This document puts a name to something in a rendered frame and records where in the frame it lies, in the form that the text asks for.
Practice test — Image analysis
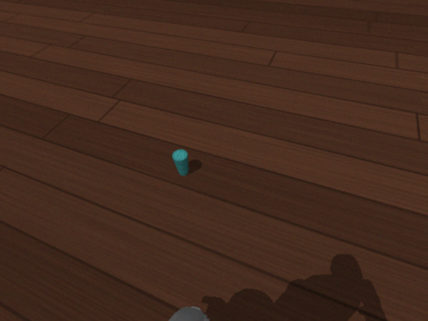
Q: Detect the cup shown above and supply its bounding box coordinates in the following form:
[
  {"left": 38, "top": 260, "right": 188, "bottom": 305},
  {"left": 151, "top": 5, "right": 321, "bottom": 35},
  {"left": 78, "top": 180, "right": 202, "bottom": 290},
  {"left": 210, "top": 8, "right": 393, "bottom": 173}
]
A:
[{"left": 172, "top": 149, "right": 189, "bottom": 176}]

